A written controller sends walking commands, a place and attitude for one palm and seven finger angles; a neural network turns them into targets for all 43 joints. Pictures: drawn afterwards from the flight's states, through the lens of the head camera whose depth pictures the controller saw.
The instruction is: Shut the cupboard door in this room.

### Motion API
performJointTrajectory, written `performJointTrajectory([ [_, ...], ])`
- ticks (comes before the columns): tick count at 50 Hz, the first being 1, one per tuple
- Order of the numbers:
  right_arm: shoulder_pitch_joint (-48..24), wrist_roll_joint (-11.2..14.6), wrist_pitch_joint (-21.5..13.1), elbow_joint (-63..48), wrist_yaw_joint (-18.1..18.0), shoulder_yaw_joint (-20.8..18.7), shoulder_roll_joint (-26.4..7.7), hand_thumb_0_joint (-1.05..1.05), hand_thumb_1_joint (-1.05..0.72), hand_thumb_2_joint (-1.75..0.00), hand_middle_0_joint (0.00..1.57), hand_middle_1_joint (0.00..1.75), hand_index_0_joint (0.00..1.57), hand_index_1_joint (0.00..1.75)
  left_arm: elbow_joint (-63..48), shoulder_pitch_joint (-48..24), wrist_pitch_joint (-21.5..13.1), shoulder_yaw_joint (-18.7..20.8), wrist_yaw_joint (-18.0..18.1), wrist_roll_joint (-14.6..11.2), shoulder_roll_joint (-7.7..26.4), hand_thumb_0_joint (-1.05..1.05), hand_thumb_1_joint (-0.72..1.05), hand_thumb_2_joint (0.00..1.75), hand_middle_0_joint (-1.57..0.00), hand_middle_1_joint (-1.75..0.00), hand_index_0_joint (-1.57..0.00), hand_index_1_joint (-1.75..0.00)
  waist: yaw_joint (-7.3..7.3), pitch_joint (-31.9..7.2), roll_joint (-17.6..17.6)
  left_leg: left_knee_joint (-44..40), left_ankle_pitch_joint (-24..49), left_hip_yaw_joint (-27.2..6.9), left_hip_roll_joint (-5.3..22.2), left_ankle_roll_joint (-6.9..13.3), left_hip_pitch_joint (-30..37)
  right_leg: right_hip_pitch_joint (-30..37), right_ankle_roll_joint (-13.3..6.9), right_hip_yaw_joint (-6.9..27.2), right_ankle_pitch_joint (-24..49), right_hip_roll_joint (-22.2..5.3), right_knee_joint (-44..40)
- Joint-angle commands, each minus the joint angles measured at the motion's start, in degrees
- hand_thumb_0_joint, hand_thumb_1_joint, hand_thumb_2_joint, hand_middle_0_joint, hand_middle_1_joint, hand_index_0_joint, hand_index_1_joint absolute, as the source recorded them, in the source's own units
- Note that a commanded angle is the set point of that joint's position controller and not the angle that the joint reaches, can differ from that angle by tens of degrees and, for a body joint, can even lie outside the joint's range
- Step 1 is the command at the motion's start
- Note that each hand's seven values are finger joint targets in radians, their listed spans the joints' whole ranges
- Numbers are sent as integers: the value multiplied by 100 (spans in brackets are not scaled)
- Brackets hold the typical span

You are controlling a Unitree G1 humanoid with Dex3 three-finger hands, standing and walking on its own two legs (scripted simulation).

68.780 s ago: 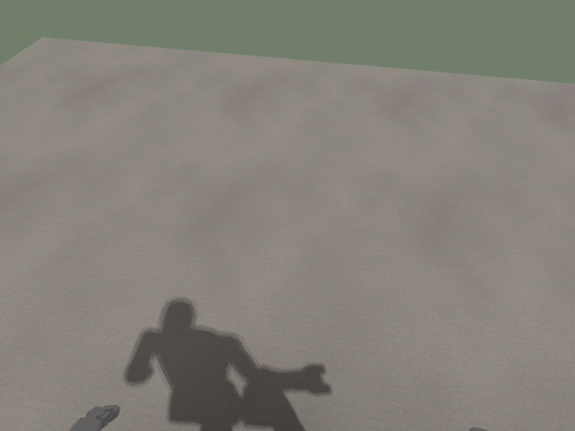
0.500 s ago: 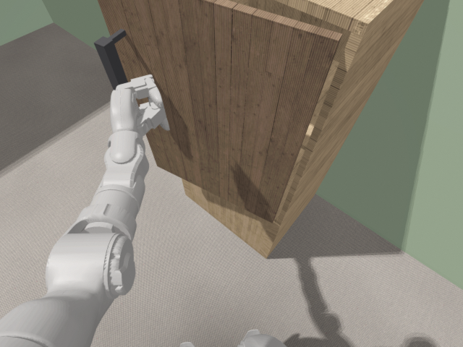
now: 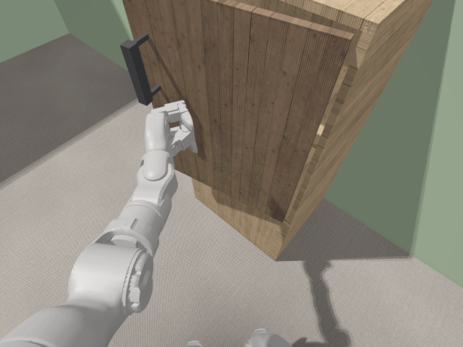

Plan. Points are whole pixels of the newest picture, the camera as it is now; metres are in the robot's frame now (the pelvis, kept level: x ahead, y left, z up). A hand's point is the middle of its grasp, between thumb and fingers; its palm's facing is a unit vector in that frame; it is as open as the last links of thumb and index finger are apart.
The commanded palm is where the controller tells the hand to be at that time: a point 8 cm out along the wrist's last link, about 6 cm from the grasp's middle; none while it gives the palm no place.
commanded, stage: draw the hand back to the body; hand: left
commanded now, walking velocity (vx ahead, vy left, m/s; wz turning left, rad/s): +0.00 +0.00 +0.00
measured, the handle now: (144, 70) +0.67 +0.14 +0.09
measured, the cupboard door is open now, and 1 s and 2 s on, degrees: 11 11 11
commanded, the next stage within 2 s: step back with the hand held close in 1.54 s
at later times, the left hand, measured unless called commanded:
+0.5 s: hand (114, 181) +0.34 +0.14 +0.15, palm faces +0.00 -1.00 -0.05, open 3.1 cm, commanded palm +0.30 +0.19 +0.15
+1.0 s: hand out of the picture +0.24 +0.25 +0.19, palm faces +0.33 -0.88 -0.33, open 4.9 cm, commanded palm +0.19 +0.30 +0.21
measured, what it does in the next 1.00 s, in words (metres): stands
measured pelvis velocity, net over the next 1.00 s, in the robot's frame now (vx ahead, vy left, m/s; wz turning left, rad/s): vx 0.03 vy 0.02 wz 0.03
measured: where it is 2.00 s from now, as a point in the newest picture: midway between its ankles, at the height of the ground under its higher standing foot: outside the picture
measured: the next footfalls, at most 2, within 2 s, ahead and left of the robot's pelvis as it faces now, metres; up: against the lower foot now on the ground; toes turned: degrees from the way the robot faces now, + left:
none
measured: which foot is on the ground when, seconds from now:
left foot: down 0.00-1.00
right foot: down 0.00-1.00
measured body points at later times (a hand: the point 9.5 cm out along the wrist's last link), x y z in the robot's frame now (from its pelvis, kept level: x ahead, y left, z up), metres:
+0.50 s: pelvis +0.01 +0.01 +0.03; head +0.00 +0.00 +0.48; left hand +0.33 +0.19 +0.16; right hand +0.20 -0.23 -0.04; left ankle +0.00 +0.07 -0.69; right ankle +0.03 -0.07 -0.69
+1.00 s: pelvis +0.03 +0.02 +0.05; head +0.01 +0.00 +0.50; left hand +0.21 +0.30 +0.20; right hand +0.21 -0.19 -0.04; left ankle +0.00 +0.07 -0.69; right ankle +0.03 -0.07 -0.69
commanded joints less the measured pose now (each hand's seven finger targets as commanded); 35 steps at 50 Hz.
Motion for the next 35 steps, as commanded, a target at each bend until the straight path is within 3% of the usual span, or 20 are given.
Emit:
performJointTrajectory([
  [1,427,-43,-194,-729,-32,-409,-970,0,-90,-90,20,30,20,30,-2327,-1828,-926,429,-1,23,1212,0,90,90,-130,-150,-130,-150,344,-2669,-318,-536,1707,-450,239,-322,1145,1775,201,331,1922,-247,-434],
  [2,399,-50,-212,-757,-14,-419,-936,0,-90,-90,20,30,20,30,-2803,-1602,-1091,508,-10,75,1357,0,90,90,-130,-150,-130,-150,478,-2962,-89,-515,2025,-436,254,-352,1396,1897,181,329,2150,-239,-361],
  [3,343,-36,-224,-803,11,-432,-906,0,-90,-90,20,30,20,30,-3238,-1259,-1177,338,-67,149,1274,0,90,90,-130,-150,-130,-150,535,-3159,114,-483,2332,-408,282,-375,1663,1933,171,323,2367,-224,-313],
  [5,302,15,-220,-868,46,-477,-878,0,-90,-90,20,30,20,30,-3727,-573,-1071,33,-225,212,1034,0,90,90,-130,-150,-130,-150,561,-3085,75,-521,2738,-406,341,-412,1926,1940,186,277,2549,-200,-381],
  [6,318,56,-192,-893,40,-496,-895,0,-90,-90,20,30,20,30,-3780,-113,-897,0,-316,187,1040,0,90,90,-130,-150,-130,-150,585,-2941,-204,-588,2869,-432,369,-421,1914,2044,204,258,2592,-191,-446],
  [7,238,123,-162,-934,26,-494,-887,0,-90,-90,20,30,20,30,-3892,164,-663,-238,-439,133,842,0,90,90,-130,-150,-130,-150,530,-2536,-189,-711,2749,-409,397,-415,1886,1938,241,244,2502,-189,-592],
  [8,202,179,-132,-958,-7,-502,-888,0,-90,-90,20,30,20,30,-3919,383,-374,-337,-547,10,710,0,90,90,-130,-150,-130,-150,475,-2199,-499,-811,2436,-398,389,-354,1792,1975,292,242,2354,-181,-766],
  [10,0,296,-106,-1060,-131,-485,-899,0,-90,-90,20,30,20,30,-4253,599,161,-381,-734,-282,673,0,90,90,-130,-150,-130,-150,446,-1617,-780,-1061,1773,-358,373,-265,1590,2129,353,298,1933,-210,-1126],
  [13,-403,411,-194,-1179,-327,-416,-828,0,-90,-90,20,30,20,30,-5215,735,560,-302,-881,-606,802,0,90,90,-130,-150,-130,-150,568,-1363,-619,-1312,1572,-364,374,-236,1856,2353,315,319,1648,-262,-1416],
  [14,-513,419,-254,-1225,-365,-366,-792,0,-90,-90,20,30,20,30,-5605,733,594,-484,-928,-633,682,0,90,90,-130,-150,-130,-150,549,-1347,-569,-1381,1580,-399,377,-225,1987,2392,300,305,1628,-276,-1448],
  [16,-660,426,-354,-1257,-435,-327,-759,0,-90,-90,20,30,20,30,-6178,1040,591,-464,-941,-599,852,0,90,90,-130,-150,-130,-150,602,-1296,-212,-1444,1734,-457,405,-237,2260,2396,244,262,1678,-280,-1426],
  [18,-803,436,-423,-1260,-450,-270,-715,0,-90,-90,20,30,20,30,-6388,1593,628,-453,-985,-534,944,0,90,90,-130,-150,-130,-150,684,-1142,-76,-1539,1750,-527,422,-282,2350,2372,209,217,1598,-297,-1430],
  [22,-1064,485,-401,-1382,-461,-203,-693,0,-90,-90,20,30,20,30,-6607,2607,1119,-378,-1138,-526,1061,0,90,90,-119,-138,-119,-138,804,-841,31,-1721,1543,-592,406,-341,2386,2479,178,185,1377,-355,-1545],
  [23,-1140,501,-367,-1429,-474,-181,-708,0,-90,-90,20,30,20,30,-6737,2667,1302,-398,-1200,-557,1087,0,90,90,-116,-135,-116,-135,770,-760,-124,-1771,1462,-595,395,-340,2359,2557,185,181,1357,-373,-1606],
  [24,-1345,413,-290,-1485,-534,-217,-545,0,-90,-90,20,30,20,30,-7446,2622,1160,-617,-1010,-226,1360,0,90,90,-113,-132,-113,-132,770,-567,-401,-2013,1305,-629,418,-322,2357,2819,217,479,1221,-478,-1973],
  [26,-1431,379,-207,-1504,-623,-180,-540,0,-90,-90,20,30,20,30,-7426,3291,1270,-530,-881,-212,1333,0,90,90,-108,-126,-108,-126,788,-344,-686,-2111,1181,-591,423,-264,2270,3055,255,546,1141,-530,-2184],
  [30,-1595,330,-113,-1470,-706,-91,-484,0,-90,-90,20,30,20,30,-8005,3615,1427,-280,-696,-101,1579,0,90,90,-97,-114,-97,-114,795,-199,-234,-2363,1351,-624,464,-294,2656,3274,202,483,1313,-542,-2372],
  [32,-1629,313,-130,-1465,-722,-69,-463,0,-90,-90,20,30,20,30,-8431,3798,1468,-215,-638,-59,1656,0,90,90,-92,-108,-92,-108,811,-353,233,-2451,1590,-627,469,-319,2921,3453,171,453,1498,-543,-2428],
  [35,-1656,279,-200,-1438,-712,-29,-461,0,-90,-90,20,30,20,30,-8996,4114,1497,-98,-545,3,1768,0,90,90,-83,-99,-83,-99,836,-406,577,-2632,1916,-756,516,-420,3217,3569,130,328,1633,-484,-2508],
])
